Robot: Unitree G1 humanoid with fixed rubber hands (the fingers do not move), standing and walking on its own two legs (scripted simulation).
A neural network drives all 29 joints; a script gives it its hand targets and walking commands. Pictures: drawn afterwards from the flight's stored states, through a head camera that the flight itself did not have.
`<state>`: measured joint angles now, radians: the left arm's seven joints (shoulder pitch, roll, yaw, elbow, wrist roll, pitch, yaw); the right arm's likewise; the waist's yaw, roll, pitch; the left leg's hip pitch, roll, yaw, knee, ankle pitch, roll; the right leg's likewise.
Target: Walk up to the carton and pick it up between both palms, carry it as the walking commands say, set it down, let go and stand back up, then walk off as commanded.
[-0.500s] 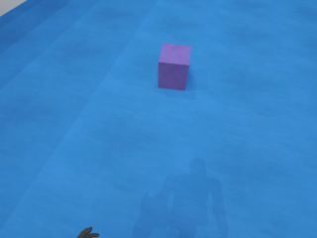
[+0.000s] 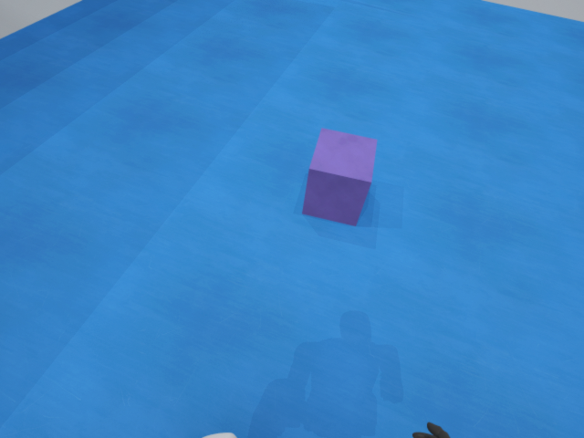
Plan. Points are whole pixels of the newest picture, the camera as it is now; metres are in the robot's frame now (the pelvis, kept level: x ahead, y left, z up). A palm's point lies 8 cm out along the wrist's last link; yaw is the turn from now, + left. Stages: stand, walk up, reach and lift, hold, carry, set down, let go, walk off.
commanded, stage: walk up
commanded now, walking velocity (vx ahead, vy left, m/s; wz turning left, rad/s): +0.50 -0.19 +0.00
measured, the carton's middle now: (338, 177) +1.24 -0.15 -0.63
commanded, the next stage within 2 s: none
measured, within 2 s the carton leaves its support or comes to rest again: neither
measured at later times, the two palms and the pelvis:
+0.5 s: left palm (241, 303) +0.35 +0.11 -0.13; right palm (511, 405) +0.23 -0.35 -0.14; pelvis +0.27 -0.10 +0.00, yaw +2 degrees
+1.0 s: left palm (216, 260) +0.45 +0.18 -0.15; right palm (411, 196) +0.68 -0.24 -0.13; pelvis +0.54 -0.03 -0.01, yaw +0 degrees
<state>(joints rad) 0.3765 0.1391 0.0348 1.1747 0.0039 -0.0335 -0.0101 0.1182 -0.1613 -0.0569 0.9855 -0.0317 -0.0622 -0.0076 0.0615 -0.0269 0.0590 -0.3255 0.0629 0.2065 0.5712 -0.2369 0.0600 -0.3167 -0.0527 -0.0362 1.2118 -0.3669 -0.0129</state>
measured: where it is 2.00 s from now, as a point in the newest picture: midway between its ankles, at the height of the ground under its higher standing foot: (315, 270)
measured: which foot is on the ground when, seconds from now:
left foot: down 0.00-0.38, up 0.40-0.88, down 0.90-1.00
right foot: up 0.00-0.36, down 0.38-0.94, up 0.96-1.00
